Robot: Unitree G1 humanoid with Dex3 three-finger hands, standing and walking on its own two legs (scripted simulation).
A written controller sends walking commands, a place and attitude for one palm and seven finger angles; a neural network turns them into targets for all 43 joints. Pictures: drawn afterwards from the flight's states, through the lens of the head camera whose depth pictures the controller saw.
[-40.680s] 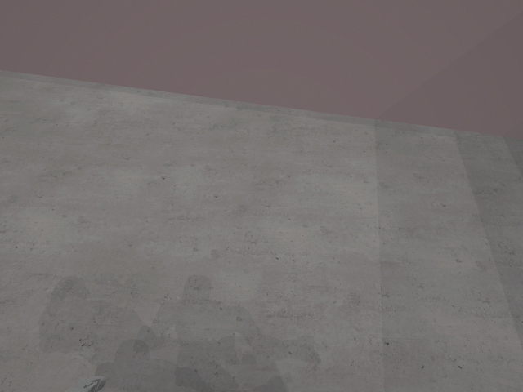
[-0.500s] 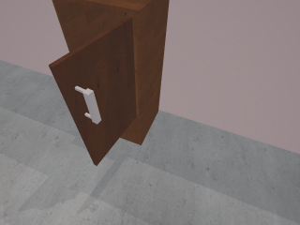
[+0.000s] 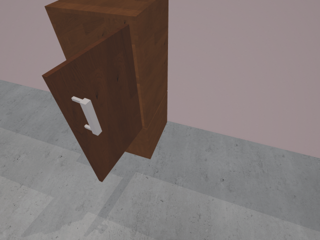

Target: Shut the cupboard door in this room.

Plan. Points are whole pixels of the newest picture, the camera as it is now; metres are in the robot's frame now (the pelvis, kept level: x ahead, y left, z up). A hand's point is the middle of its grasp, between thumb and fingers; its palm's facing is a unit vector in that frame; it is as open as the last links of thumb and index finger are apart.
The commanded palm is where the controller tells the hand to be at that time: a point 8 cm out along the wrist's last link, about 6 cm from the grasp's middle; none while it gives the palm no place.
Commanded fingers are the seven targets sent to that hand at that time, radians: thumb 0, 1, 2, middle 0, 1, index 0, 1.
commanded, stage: look again from close up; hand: left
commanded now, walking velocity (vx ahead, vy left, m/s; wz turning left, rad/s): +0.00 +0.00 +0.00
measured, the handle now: (86, 116) +0.47 +0.27 +0.03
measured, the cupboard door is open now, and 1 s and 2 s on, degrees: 83 83 83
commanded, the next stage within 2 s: shuffle to correct the standing spot in 0.06 s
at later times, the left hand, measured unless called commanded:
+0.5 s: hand out of the picture +0.00 +0.17 -0.20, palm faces +0.09 -0.98 -0.17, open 7.4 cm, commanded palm none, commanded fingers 0.00 0.90 0.90 -0.20 -0.30 -0.20 -0.30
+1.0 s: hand out of the picture +0.11 +0.12 -0.17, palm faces +0.42 -0.88 -0.22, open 7.3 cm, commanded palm none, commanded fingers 0.00 0.90 0.90 -0.20 -0.30 -0.20 -0.30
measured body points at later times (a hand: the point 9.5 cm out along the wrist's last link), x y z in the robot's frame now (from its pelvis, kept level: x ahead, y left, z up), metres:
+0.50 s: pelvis +0.05 +0.00 -0.02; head +0.06 +0.02 +0.43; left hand +0.00 +0.23 -0.18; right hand +0.04 -0.23 -0.16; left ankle +0.02 +0.13 -0.74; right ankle -0.02 -0.12 -0.69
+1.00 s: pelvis +0.19 -0.04 +0.00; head +0.23 -0.02 +0.45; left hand +0.09 +0.17 -0.15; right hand +0.41 -0.22 -0.13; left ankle +0.21 +0.07 -0.69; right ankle +0.15 -0.13 -0.74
